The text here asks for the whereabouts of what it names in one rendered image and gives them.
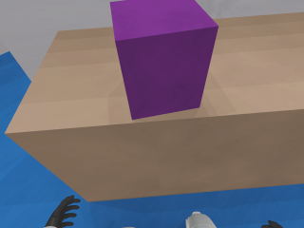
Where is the pedestal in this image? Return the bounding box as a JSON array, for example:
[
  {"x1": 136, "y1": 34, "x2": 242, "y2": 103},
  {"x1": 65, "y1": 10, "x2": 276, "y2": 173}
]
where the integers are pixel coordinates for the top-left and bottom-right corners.
[{"x1": 4, "y1": 11, "x2": 304, "y2": 202}]

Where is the carton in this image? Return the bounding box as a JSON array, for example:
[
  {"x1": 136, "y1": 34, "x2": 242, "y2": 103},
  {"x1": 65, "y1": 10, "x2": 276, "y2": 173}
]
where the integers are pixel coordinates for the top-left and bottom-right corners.
[{"x1": 109, "y1": 0, "x2": 219, "y2": 120}]

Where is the robot right thigh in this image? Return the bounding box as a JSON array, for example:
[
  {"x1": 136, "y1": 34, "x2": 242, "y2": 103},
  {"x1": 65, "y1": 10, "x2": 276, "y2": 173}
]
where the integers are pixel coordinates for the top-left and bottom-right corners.
[{"x1": 185, "y1": 214, "x2": 217, "y2": 228}]

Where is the left robot hand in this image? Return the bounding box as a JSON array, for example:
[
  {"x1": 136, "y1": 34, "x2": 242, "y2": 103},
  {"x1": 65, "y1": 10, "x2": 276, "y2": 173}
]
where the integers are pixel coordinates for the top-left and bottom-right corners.
[{"x1": 45, "y1": 195, "x2": 81, "y2": 228}]

